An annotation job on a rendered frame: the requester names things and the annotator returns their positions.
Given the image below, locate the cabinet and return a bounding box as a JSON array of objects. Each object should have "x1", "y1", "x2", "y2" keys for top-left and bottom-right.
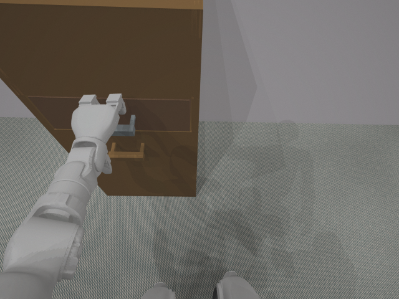
[{"x1": 0, "y1": 0, "x2": 203, "y2": 197}]

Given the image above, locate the robot left upper arm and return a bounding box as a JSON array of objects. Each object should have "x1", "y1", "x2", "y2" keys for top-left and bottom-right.
[{"x1": 0, "y1": 216, "x2": 85, "y2": 299}]

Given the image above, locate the right robot thigh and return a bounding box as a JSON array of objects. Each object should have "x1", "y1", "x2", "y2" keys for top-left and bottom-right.
[{"x1": 216, "y1": 277, "x2": 260, "y2": 299}]

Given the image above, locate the robot left shin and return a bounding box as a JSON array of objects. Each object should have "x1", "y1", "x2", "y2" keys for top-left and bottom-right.
[{"x1": 154, "y1": 282, "x2": 167, "y2": 288}]

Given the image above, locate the left robot hand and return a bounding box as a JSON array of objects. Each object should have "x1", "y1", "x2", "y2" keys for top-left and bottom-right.
[{"x1": 71, "y1": 93, "x2": 126, "y2": 174}]

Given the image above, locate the drawer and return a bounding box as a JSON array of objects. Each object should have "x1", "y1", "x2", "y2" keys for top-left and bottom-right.
[{"x1": 28, "y1": 95, "x2": 191, "y2": 131}]

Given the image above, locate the handle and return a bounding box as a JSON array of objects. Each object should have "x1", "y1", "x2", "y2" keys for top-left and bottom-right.
[
  {"x1": 112, "y1": 115, "x2": 136, "y2": 136},
  {"x1": 108, "y1": 151, "x2": 145, "y2": 161}
]

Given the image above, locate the robot left forearm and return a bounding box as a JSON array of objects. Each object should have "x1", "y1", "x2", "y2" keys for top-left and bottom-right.
[{"x1": 3, "y1": 137, "x2": 107, "y2": 271}]

